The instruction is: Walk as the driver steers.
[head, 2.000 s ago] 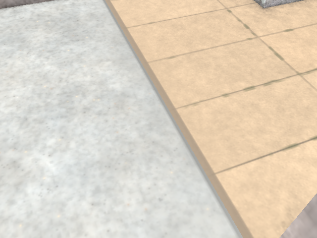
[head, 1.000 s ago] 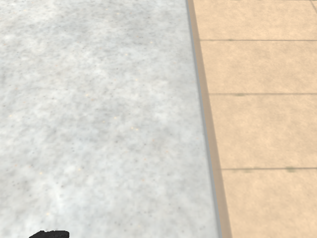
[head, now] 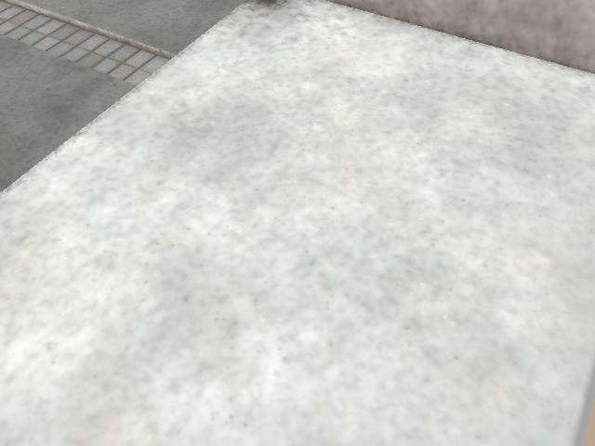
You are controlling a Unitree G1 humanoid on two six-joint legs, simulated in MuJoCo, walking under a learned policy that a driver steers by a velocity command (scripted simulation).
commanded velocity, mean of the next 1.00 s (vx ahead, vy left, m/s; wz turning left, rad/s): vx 0.38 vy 0.00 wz -0.18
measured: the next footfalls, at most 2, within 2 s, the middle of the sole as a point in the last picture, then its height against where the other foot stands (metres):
right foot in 0.68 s outside the picture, level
left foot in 1.16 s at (307, 358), level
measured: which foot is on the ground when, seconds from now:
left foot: down 0.00-0.70, up 0.72-1.00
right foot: down 0.00-0.26, up 0.28-0.66, down 0.68-1.00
